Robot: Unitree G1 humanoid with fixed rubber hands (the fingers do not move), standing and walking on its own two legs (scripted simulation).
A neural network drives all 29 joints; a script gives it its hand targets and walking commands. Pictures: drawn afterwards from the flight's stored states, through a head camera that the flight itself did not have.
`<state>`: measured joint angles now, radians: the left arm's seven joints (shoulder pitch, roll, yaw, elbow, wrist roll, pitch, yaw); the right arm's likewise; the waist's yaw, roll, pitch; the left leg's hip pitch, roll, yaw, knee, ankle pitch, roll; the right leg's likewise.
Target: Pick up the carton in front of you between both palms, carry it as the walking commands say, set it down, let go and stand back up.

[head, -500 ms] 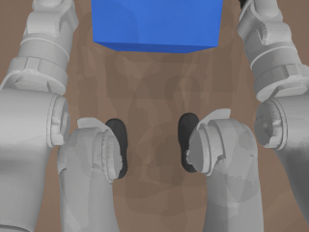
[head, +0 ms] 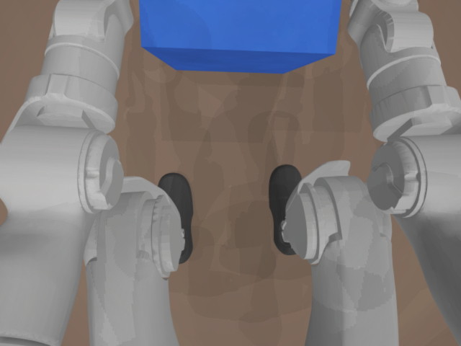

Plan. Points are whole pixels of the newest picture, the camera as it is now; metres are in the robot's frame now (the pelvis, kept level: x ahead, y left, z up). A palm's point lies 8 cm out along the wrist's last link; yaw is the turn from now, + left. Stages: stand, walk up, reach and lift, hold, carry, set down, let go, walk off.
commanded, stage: reach and lift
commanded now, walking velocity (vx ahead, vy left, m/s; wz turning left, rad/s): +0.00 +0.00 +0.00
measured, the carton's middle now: out of the picture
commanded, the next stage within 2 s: none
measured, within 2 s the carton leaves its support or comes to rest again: leaves its support in 0.06 s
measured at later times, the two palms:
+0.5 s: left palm out of the picture +0.52 +0.14 +0.03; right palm out of the picture +0.50 -0.16 +0.02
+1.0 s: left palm out of the picture +0.48 +0.14 +0.17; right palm out of the picture +0.47 -0.16 +0.17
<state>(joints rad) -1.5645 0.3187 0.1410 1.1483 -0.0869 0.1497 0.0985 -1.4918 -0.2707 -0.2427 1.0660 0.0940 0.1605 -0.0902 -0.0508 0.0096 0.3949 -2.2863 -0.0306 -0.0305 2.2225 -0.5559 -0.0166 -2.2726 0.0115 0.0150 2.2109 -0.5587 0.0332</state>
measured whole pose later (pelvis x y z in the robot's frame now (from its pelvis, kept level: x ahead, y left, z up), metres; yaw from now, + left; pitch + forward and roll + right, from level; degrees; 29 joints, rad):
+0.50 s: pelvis +0.00 +0.00 +0.09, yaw +1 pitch +43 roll -1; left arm -1.18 0.06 0.47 0.83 0.23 0.35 0.05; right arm -1.12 -0.02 -0.53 0.74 -0.23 0.37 -0.05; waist -0.03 0.02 -0.11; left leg -2.15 -0.06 -0.05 1.89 -0.49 -0.04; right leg -2.14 0.03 0.03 1.88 -0.50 0.04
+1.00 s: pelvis +0.03 +0.00 +0.21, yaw +1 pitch +38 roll +0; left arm -0.84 -0.06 0.42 0.63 0.22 0.40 0.05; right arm -0.81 0.06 -0.46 0.59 -0.21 0.41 -0.03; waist -0.02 0.01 -0.23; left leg -1.70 -0.05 -0.05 1.52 -0.49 -0.02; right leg -1.69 0.03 0.04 1.52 -0.49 0.03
